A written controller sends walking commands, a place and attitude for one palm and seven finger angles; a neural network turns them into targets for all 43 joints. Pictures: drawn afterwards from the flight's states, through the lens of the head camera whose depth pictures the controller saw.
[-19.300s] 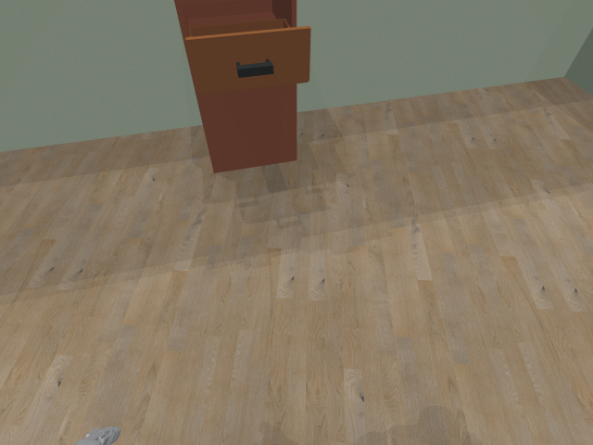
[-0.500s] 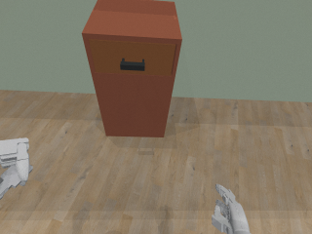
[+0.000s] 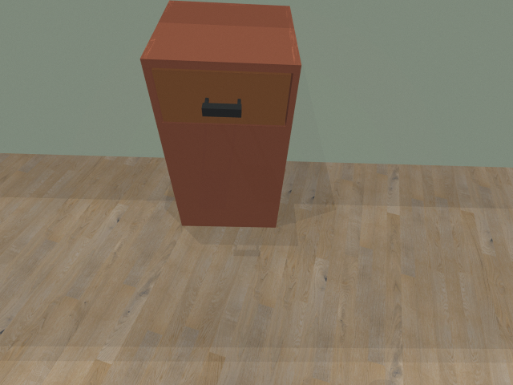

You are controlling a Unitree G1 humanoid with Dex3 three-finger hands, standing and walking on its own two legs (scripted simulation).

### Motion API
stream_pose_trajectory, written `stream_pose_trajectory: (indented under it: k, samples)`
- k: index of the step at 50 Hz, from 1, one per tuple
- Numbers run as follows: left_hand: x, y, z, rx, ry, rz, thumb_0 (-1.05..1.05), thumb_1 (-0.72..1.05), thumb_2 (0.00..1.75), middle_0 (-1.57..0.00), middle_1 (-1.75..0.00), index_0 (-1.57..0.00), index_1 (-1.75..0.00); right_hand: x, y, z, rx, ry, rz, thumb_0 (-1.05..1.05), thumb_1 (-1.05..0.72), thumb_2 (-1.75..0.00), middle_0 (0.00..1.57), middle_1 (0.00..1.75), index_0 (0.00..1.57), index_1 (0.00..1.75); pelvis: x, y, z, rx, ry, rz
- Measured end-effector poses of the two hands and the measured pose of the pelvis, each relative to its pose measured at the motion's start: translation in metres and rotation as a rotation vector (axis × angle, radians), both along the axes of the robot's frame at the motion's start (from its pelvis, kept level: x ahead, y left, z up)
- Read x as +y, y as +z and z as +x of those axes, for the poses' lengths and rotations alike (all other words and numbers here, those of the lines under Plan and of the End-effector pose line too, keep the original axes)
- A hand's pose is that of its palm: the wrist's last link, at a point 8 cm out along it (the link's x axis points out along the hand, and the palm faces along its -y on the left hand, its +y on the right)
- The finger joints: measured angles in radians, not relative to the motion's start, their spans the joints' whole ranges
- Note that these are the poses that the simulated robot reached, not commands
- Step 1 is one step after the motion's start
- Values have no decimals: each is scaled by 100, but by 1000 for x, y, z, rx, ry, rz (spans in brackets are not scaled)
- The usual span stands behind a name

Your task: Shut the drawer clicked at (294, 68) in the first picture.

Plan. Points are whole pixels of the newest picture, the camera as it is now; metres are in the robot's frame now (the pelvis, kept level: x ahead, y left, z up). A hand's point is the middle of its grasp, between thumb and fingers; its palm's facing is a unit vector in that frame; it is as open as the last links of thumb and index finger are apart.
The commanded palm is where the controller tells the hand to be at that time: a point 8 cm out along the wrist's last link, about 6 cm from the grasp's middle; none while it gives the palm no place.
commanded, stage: let the arm hang, fingers relaxed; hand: left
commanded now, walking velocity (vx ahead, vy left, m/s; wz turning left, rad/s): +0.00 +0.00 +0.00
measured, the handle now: (222, 105) +0.86 +0.12 -0.07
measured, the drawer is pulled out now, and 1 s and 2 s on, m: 0.00 0.00 0.00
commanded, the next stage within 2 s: look to check the result in 0.80 s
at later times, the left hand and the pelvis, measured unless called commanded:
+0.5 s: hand out of the picture +0.03 +0.19 -0.16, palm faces +0.00 -0.96 -0.27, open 7.0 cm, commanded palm none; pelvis +0.02 -0.02 +0.01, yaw +0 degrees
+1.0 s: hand out of the picture +0.05 +0.16 -0.17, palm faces +0.00 -0.98 -0.21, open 7.3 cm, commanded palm none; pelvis +0.04 -0.02 +0.01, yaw -1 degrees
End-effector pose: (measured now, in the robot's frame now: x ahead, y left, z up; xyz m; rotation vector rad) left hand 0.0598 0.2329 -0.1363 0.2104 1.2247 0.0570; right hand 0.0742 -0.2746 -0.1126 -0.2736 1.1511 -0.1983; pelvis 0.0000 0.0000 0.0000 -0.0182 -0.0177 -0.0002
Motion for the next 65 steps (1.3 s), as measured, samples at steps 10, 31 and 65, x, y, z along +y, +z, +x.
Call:
stream_pose_trajectory:
  k: [10,31,65]
  samples:
    - [15,2,-88,256,130,64,1,91,89,-72,-88,-72,-91,8,-14,-61,251,-51,39,1,-91,-90,20,30,20,30,-10,6,6,1,9,-6]
    - [-13,8,1,74,77,48,0,91,89,-21,-32,-21,-32,23,-26,-33,181,-72,120,1,-91,-90,20,30,20,30,-18,9,23,-14,-9,12]
    - [-32,2,-32,200,123,21,0,91,89,-20,-30,-20,-30,25,-25,-37,239,-95,123,1,-91,-90,20,30,20,30,-25,10,39,-14,-15,15]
